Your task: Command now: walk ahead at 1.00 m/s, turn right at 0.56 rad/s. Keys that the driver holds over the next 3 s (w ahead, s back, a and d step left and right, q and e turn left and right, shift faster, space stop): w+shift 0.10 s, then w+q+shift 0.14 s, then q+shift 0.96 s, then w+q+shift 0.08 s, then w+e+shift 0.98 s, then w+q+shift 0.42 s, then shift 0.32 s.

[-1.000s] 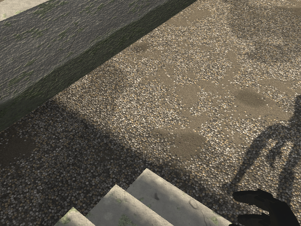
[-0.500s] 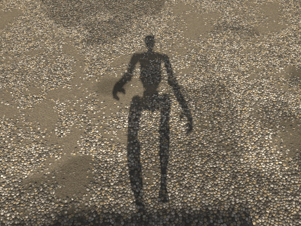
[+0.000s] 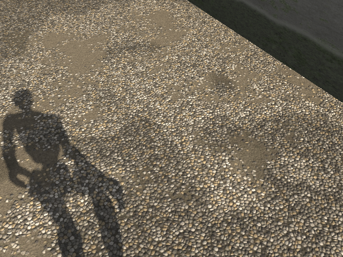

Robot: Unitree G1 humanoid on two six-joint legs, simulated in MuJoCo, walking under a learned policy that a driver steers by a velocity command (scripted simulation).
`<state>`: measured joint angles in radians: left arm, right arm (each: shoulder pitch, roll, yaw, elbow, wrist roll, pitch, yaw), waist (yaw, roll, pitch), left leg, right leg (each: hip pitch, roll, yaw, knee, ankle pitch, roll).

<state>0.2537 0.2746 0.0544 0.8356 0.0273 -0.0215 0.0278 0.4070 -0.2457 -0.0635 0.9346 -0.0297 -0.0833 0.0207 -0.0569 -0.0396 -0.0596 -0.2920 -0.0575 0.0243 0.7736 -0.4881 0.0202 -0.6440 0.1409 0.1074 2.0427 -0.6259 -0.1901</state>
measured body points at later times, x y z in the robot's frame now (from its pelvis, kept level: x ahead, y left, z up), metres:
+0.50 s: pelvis +0.40 -0.03 -0.14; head +0.48 -0.03 +0.30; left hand +0.52 +0.20 -0.28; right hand +0.36 -0.28 -0.29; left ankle +0.29 +0.09 -0.72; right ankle +0.42 -0.12 -0.88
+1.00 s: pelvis +0.60 +0.01 -0.15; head +0.64 +0.04 +0.30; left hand +0.64 +0.31 -0.26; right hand +0.84 -0.18 -0.26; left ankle +0.65 +0.09 -0.88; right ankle +0.75 -0.12 -0.83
